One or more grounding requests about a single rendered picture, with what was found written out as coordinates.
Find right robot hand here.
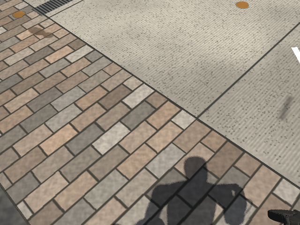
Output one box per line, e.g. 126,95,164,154
267,209,300,225

